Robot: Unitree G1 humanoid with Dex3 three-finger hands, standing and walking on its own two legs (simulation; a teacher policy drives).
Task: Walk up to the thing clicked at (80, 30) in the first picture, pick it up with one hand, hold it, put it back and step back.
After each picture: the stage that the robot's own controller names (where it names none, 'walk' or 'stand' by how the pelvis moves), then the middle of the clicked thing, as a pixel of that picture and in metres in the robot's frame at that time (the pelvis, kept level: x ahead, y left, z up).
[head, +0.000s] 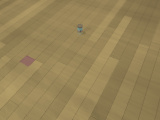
stand; (80, 29) +1.63 +0.01 -0.72
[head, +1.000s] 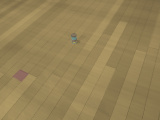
walk; (74, 38) +1.52 +0.19 -0.72
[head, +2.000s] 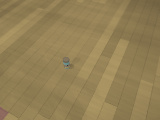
walk; (66, 62) +1.06 +0.23 -0.71
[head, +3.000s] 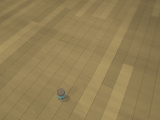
walk; (61, 95) +0.71 +0.20 -0.70
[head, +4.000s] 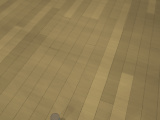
stand; out of the picture +0.45 +0.19 -0.70
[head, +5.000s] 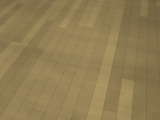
stand; out of the picture +0.39 +0.20 -0.72
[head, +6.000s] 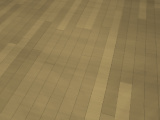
stand; out of the picture +0.36 +0.21 -0.73
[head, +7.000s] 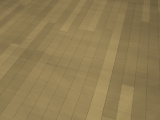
stand; out of the picture +0.36 +0.20 -0.73
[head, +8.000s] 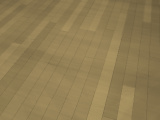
stand; out of the picture +0.36 +0.20 -0.73
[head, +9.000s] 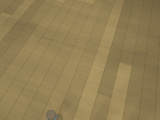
go down; (51, 116) +0.39 +0.19 -0.68
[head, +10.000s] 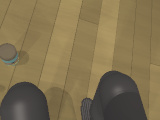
go down; (9, 55) +0.46 +0.23 -0.29
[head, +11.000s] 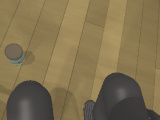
close in; (15, 55) +0.46 +0.23 -0.29
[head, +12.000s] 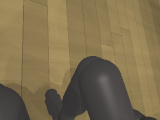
close in; out of the picture +0.45 +0.27 -0.23
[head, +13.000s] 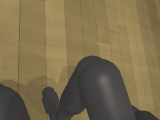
close; out of the picture +0.43 +0.28 -0.23
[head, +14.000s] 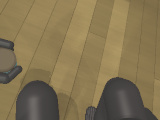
lift; (5, 63) +0.37 +0.26 -0.09
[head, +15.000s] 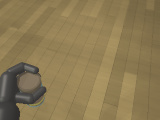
hold; (32, 90) +0.32 +0.17 +0.04
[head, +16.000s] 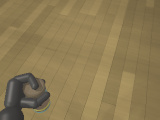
hold; (37, 96) +0.31 +0.17 -0.01
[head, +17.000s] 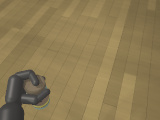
hold; (37, 92) +0.32 +0.17 +0.00
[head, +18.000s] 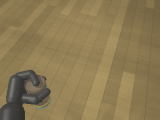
crouch; (38, 92) +0.33 +0.16 -0.01
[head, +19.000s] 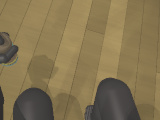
crouch; (4, 50) +0.45 +0.22 -0.11
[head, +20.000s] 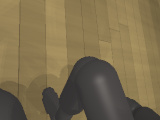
lower; out of the picture +0.43 +0.29 -0.24
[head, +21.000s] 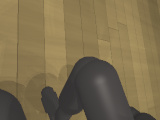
lower; out of the picture +0.44 +0.29 -0.23
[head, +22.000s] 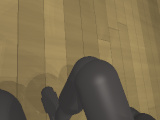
lower; out of the picture +0.44 +0.29 -0.23
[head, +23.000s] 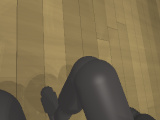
lower; out of the picture +0.44 +0.29 -0.23
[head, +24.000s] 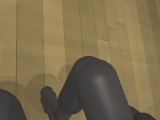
loosen; out of the picture +0.44 +0.29 -0.23
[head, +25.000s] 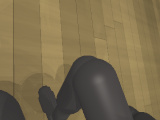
withdraw; out of the picture +0.43 +0.29 -0.23
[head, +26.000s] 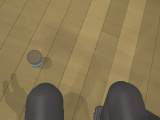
walk; (35, 60) +0.46 +0.21 -0.34
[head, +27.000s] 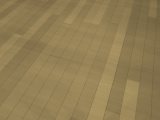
stand; out of the picture +0.38 +0.17 -0.66
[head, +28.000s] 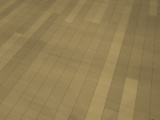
stand; out of the picture +0.39 +0.19 -0.67
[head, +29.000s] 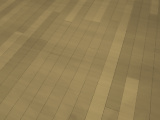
stand; out of the picture +0.39 +0.19 -0.67
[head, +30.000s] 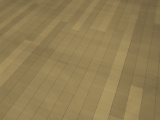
stand; out of the picture +0.39 +0.18 -0.73
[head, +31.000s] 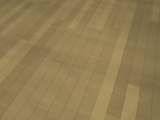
stand; out of the picture +0.38 +0.19 -0.73
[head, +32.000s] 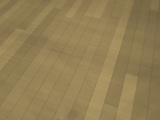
walk; out of the picture +0.39 +0.20 -0.72
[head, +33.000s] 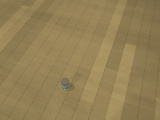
walk; (65, 84) +0.67 +0.16 -0.70
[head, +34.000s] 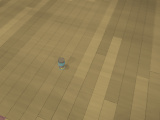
stand; (61, 63) +1.03 +0.20 -0.70
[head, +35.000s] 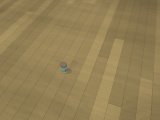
stand; (63, 67) +1.00 +0.18 -0.71
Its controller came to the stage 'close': yes
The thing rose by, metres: 0.72
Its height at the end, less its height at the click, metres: +0.00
